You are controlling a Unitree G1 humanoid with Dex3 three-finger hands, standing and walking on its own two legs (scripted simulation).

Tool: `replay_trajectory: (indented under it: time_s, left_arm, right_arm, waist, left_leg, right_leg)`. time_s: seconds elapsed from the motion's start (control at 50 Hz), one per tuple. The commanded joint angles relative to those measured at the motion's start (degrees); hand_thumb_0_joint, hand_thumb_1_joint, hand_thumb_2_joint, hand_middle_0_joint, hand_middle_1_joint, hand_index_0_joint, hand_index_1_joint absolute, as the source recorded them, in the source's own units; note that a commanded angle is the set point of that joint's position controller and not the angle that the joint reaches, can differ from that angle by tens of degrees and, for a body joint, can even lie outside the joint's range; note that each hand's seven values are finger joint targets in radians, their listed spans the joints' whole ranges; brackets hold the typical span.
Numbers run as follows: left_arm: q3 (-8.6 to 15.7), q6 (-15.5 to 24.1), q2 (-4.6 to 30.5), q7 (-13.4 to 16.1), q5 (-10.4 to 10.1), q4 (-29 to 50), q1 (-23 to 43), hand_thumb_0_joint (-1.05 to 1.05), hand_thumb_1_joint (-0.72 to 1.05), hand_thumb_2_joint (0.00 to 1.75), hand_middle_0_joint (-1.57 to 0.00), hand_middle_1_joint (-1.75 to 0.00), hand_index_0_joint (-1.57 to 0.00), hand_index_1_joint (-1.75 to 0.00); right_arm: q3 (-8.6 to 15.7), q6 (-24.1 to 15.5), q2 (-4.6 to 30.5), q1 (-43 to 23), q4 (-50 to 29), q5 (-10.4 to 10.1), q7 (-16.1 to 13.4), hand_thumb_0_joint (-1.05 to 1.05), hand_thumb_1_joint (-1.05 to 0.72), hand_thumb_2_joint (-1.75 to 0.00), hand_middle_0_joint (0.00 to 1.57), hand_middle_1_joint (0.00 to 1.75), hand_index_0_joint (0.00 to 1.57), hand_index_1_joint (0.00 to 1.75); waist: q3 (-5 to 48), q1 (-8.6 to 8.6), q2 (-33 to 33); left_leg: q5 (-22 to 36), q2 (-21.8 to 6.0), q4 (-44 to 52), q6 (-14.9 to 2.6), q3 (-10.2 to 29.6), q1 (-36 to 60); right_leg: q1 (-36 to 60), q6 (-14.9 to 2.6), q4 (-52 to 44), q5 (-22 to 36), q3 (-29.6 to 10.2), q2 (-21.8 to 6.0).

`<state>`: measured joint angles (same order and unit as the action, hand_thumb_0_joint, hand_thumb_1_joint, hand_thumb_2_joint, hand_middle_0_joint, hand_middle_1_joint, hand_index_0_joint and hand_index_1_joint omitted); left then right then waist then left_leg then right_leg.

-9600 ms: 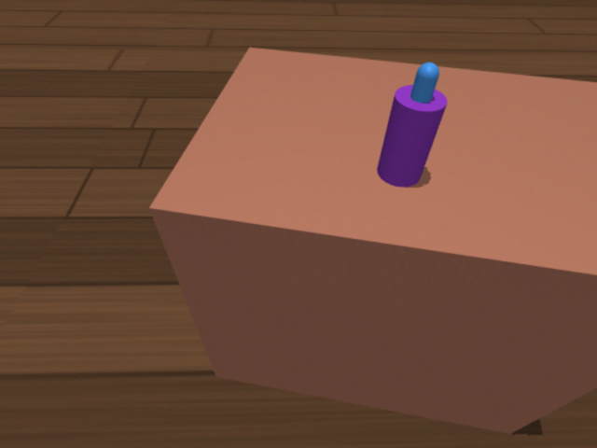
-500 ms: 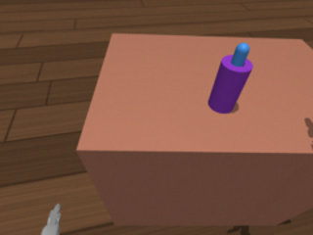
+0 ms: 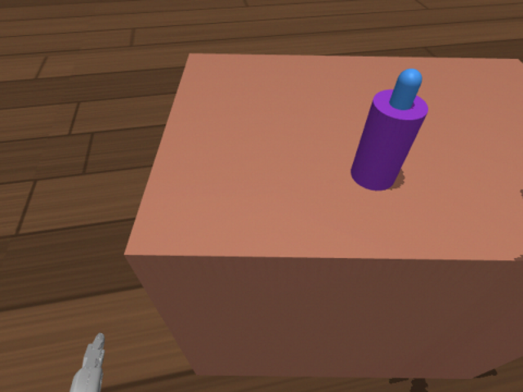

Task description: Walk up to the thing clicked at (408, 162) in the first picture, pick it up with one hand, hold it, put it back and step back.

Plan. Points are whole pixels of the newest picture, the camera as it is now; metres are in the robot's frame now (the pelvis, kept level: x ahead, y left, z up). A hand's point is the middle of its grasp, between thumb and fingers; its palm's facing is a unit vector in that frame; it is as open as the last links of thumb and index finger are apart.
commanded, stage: go down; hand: right
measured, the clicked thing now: (389, 130) +0.51 -0.19 +0.14
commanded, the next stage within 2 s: approach in 1.14 s
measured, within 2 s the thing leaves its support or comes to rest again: neither
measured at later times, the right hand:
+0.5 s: hand out of the picture +0.40 -0.38 +0.23, palm faces +0.22 +0.97 -0.01, open 17.7 cm
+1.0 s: hand out of the picture +0.40 -0.39 +0.23, palm faces +0.23 +0.97 -0.01, open 17.7 cm
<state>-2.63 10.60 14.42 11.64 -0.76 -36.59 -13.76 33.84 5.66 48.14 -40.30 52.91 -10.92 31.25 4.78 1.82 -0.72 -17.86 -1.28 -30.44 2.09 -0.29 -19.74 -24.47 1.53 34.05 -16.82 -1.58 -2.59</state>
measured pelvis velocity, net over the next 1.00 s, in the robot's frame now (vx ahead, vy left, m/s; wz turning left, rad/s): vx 0.00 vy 0.00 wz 0.01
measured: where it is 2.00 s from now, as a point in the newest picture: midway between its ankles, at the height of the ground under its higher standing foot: outside the picture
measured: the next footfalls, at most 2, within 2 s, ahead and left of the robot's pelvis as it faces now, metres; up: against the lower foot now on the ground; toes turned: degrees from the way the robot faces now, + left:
none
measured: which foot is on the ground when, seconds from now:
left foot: down 0.00-1.00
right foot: down 0.00-1.00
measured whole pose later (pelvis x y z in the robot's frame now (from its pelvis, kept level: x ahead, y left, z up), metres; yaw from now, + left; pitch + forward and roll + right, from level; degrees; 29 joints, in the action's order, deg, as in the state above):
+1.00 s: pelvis +0.00 +0.00 -0.01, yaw +0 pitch +10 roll +2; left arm -3.6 10.2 14.8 11.0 -0.2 -33.1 -14.4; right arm 33.6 3.7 56.4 -50.4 64.2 -7.2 31.4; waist 5.1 4.3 -0.6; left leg -18.3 -0.8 -32.6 2.3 -0.2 -24.5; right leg -29.8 1.3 37.6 -18.1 -1.7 -3.1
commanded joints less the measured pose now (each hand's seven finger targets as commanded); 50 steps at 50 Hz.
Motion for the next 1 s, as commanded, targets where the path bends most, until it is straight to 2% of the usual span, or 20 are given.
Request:
replay_trajectory:
  time_s: [0.0, 0.06, 0.12, 0.18, 0.2, 0.24, 0.32, 0.36, 0.38, 0.4, 0.42, 0.48, 0.62, 0.66, 0.74, 0.76, 0.78, 0.84, 0.86, 0.98]
  left_arm:
    - [4.18, 2.94, 9.78, 0.69, 0.21, 8.53, 2.73, 0.0, -0.55, 0.05, -0.05, -0.05, -0.05, -0.05]
    - [2.68, 2.83, 8.62, 0.52, 0.23, 8.81, 2.79, 0.0, -0.55, 0.05, -0.05, -0.05, -0.05, -0.05]
    - [4.41, 2.9, 10.34, 0.68, 0.26, 10.22, 2.33, 0.0, -0.55, 0.05, -0.05, -0.05, -0.05, -0.05]
    - [2.04, 2.82, 7.88, 0.39, 0.35, 9.41, 2.45, 0.0, -0.54, 0.05, -0.05, -0.05, -0.05, -0.05]
    - [4.4, 2.67, 9.94, 0.67, 0.4, 7.4, 0.48, 0.0, -0.54, 0.05, -0.05, -0.05, -0.05, -0.05]
    - [2.05, 2.96, 8.48, 0.28, 0.54, 10.36, 3.32, 0.0, -0.55, 0.05, -0.05, -0.05, -0.05, -0.05]
    - [3.48, 2.83, 9.4, 0.62, 0.29, 10.74, 2.43, 0.0, -0.54, 0.05, -0.05, -0.05, -0.05, -0.05]
    - [2.37, 2.8, 8.7, 0.38, 0.48, 10.28, 2.13, 0.0, -0.54, 0.05, -0.05, -0.05, -0.05, -0.05]
    - [4.11, 2.63, 10.24, 0.63, 0.63, 7.42, 0.06, 0.0, -0.54, 0.05, -0.05, -0.05, -0.05, -0.05]
    - [1.91, 2.93, 8.62, 0.37, 0.52, 10.67, 3.55, 0.0, -0.54, 0.05, -0.05, -0.05, -0.04, -0.05]
    - [2.82, 3.08, 9.01, 0.37, 0.52, 10.83, 4.21, 0.0, -0.54, 0.05, -0.05, -0.05, -0.05, -0.05]
    - [1.48, 2.95, 8.23, 0.16, 0.66, 10.11, 1.51, 0.0, -0.55, 0.06, -0.05, -0.05, -0.05, -0.05]
    - [3.24, 2.72, 10.28, 0.32, 0.55, 11.99, 1.02, 0.0, -0.56, 0.06, -0.05, -0.05, -0.04, -0.06]
    - [1.53, 2.47, 8.71, -0.1, 0.64, 10.39, 0.63, 0.0, -0.55, 0.06, -0.05, -0.05, -0.04, -0.06]
    - [2.81, 2.79, 9.85, 0.22, 0.43, 13.27, 2.87, 0.0, -0.56, 0.06, -0.05, -0.05, -0.04, -0.06]
    - [3.79, 2.56, 10.62, 0.29, 0.46, 12.3, 0.73, 0.0, -0.55, 0.06, -0.05, -0.05, -0.04, -0.06]
    - [1.97, 2.52, 9.12, 0.05, 0.46, 12.07, 0.8, 0.0, -0.56, 0.06, -0.05, -0.05, -0.04, -0.06]
    - [2.22, 2.59, 8.7, -0.05, 0.52, 11.38, 0.92, 0.0, -0.55, 0.06, -0.05, -0.05, -0.04, -0.05]
    - [3.48, 2.39, 9.63, 0.06, 0.53, 10.1, -1.13, 0.0, -0.55, 0.06, -0.05, -0.05, -0.04, -0.05]
    - [3.05, 2.64, 9.75, 0.05, 0.46, 11.74, 1.69, 0.0, -0.56, 0.06, -0.05, -0.05, -0.04, -0.06]
  right_arm:
    - [3.57, -3.58, 23.3, -23.5, -11.29, -1.15, -0.5, 0.0, 0.58, -0.05, 0.04, 0.05, 0.05, 0.05]
    - [3.34, -3.85, 24.0, -24.14, -9.61, -0.59, -0.66, 0.0, 0.6, -0.05, 0.04, 0.05, 0.05, 0.05]
    - [2.8, -4.22, 24.18, -26.14, -8.66, -0.26, -0.65, 0.0, 0.61, -0.05, 0.04, 0.06, 0.05, 0.06]
    - [2.72, -4.56, 24.72, -27.27, -8.19, 0.22, -0.61, 0.0, 0.59, -0.04, 0.05, 0.05, 0.05, 0.05]
    - [3.32, -4.41, 25.17, -25.53, -5.45, 0.01, -0.5, 0.0, 0.61, -0.05, 0.04, 0.06, 0.05, 0.06]
    - [2.9, -4.82, 25.92, -28.23, -7.07, 0.65, -0.59, 0.0, 0.61, -0.04, 0.04, 0.05, 0.05, 0.05]
    - [2.94, -5.13, 27.18, -29.02, -4.57, 1.08, -0.64, 0.0, 0.61, -0.04, 0.04, 0.05, 0.05, 0.05]
    - [2.2, -5.18, 26.92, -29.92, -3.81, 1.4, -0.33, 0.0, 0.61, -0.04, 0.04, 0.05, 0.05, 0.05]
    - [2.69, -4.98, 28.34, -29.82, -2.99, 1.51, -0.28, 0.0, 0.61, -0.04, 0.04, 0.05, 0.05, 0.05]
    - [2.03, -5.14, 27.63, -30.73, -2.37, 1.69, -0.26, 0.0, 0.61, -0.04, 0.04, 0.05, 0.05, 0.05]
    - [1.6, -5.43, 27.33, -31.27, -2.52, 1.91, -0.43, 0.0, 0.61, -0.04, 0.04, 0.05, 0.05, 0.05]
    - [2.05, -5.48, 28.57, -31.58, -1.51, 2.08, -0.23, 0.0, 0.61, -0.05, 0.04, 0.05, 0.04, 0.05]
    - [2.73, -5.69, 30.31, -31.38, -1.11, 2.1, 0.3, 0.0, 0.61, -0.04, 0.04, 0.05, 0.04, 0.05]
    - [2.14, -5.48, 29.36, -30.67, -1.03, 1.86, 0.45, 0.0, 0.61, -0.04, 0.04, 0.05, 0.05, 0.05]
    - [2.33, -5.65, 29.32, -30.81, -1.34, 2.0, -0.17, 0.0, 0.61, -0.04, 0.04, 0.05, 0.05, 0.05]
    - [2.49, -5.71, 29.71, -31.46, -0.65, 2.03, -0.23, 0.0, 0.61, -0.04, 0.04, 0.05, 0.04, 0.05]
    - [1.72, -5.72, 29.13, -31.74, -0.9, 2.13, -0.17, 0.0, 0.61, -0.04, 0.04, 0.05, 0.05, 0.05]
    - [2.48, -5.72, 30.41, -32.27, -1.81, 2.25, -0.31, 0.0, 0.6, -0.04, 0.04, 0.05, 0.05, 0.05]
    - [3.19, -5.53, 30.96, -30.94, -0.05, 2.18, -0.24, 0.0, 0.61, -0.04, 0.04, 0.05, 0.04, 0.05]
    - [2.39, -5.36, 29.64, -30.7, -1.87, 1.71, 0.43, 0.0, 0.6, -0.04, 0.04, 0.05, 0.05, 0.05]
  waist:
    - [18.69, -0.11, -9.05]
    - [16.95, -0.25, -8.09]
    - [18.73, 0.91, -8.05]
    - [17.8, 0.34, -8.76]
    - [17.68, 0.93, -8.2]
    - [18.82, 0.57, -8.57]
    - [19.17, 1.66, -7.77]
    - [18.26, 1.64, -8.12]
    - [19.24, 1.59, -8.99]
    - [16.67, 1.59, -9.2]
    - [17.31, 1.87, -8.69]
    - [19.29, 1.79, -8.75]
    - [21.55, 2.04, -10.11]
    - [19.35, 1.5, -12.29]
    - [19.33, 1.48, -9.19]
    - [19.75, 2.64, -9.04]
    - [18.26, 1.93, -10.24]
    - [18.63, 1.7, -11.03]
    - [18.81, 2.23, -9.95]
    - [20.7, 2.15, -10.67]
  left_leg:
    - [18.76, 2.15, 1.74, -2.42, -2.02, 0.96]
    - [17.47, 2.29, 1.65, -2.45, -2.15, 0.9]
    - [17.92, 2.47, 1.42, -2.47, -2.09, -0.24]
    - [17.6, 2.19, 1.53, -2.53, -1.74, -0.59]
    - [16.98, 2.48, 1.37, -2.61, -2.16, -1.03]
    - [17.56, 2.07, 1.37, -2.5, -1.61, 0.1]
    - [17.86, 1.83, 1.24, -2.2, -1.23, 0.09]
    - [17.13, 1.94, 1.24, -2.28, -1.16, -0.67]
    - [16.58, 2.06, 1.14, -2.33, -1.2, -0.97]
    - [15.83, 2.15, 1.16, -2.5, -1.48, -1.75]
    - [14.91, 2.07, 1.16, -2.47, -1.26, -1.76]
    - [16.87, 2.3, 0.51, -2.47, -1.56, -1.71]
    - [16.78, 2.73, 0.22, -2.72, -2.08, -2.65]
    - [15.26, 2.64, 0.69, -2.92, -1.95, -2.5]
    - [15.74, 2.66, 0.46, -2.91, -2.09, -1.94]
    - [15.75, 2.64, 0.63, -2.83, -1.92, -2.61]
    - [15.55, 2.55, 0.53, -2.89, -1.92, -2.41]
    - [15.76, 2.34, 0.49, -2.77, -1.57, -1.95]
    - [16.69, 2.48, 0.22, -2.67, -1.84, -2.41]
    - [19.1, 2.26, -0.1, -2.45, -1.6, -2.09]
  right_leg:
    - [14.55, -1.99, -1.65, 22.81, 1.04, 1.78]
    - [12.57, -1.87, -1.73, 21.52, 0.93, 1.63]
    - [14.51, -1.8, -1.13, 22.88, 0.78, 1.35]
    - [13.21, -2.0, -0.87, 21.32, 1.21, 1.69]
    - [13.35, -1.82, -1.06, 21.67, 0.74, 1.32]
    - [12.35, -2.15, -0.89, 20.04, 1.21, 1.84]
    - [11.92, -2.52, -0.6, 17.9, 1.57, 2.16]
    - [10.75, -2.47, -0.67, 16.95, 1.42, 2.16]
    - [11.42, -2.35, -0.91, 16.56, 1.29, 2.0]
    - [10.1, -2.19, -0.98, 16.3, 1.11, 1.87]
    - [9.87, -2.33, -0.96, 14.72, 1.2, 1.94]
    - [10.73, -2.1, -0.19, 18.01, 0.96, 1.73]
    - [13.07, -1.59, 0.54, 21.96, 0.46, 1.25]
    - [11.72, -1.53, 0.08, 19.43, 0.67, 1.41]
    - [11.09, -1.87, -0.12, 18.56, 0.67, 1.42]
    - [11.44, -2.02, 0.08, 18.22, 0.73, 1.44]
    - [10.27, -1.92, 0.0, 17.74, 0.83, 1.58]
    - [9.99, -2.05, 0.08, 16.82, 1.09, 1.8]
    - [10.41, -1.93, 0.42, 18.78, 0.86, 1.63]
    - [11.93, -1.95, 1.55, 21.73, 0.94, 1.79]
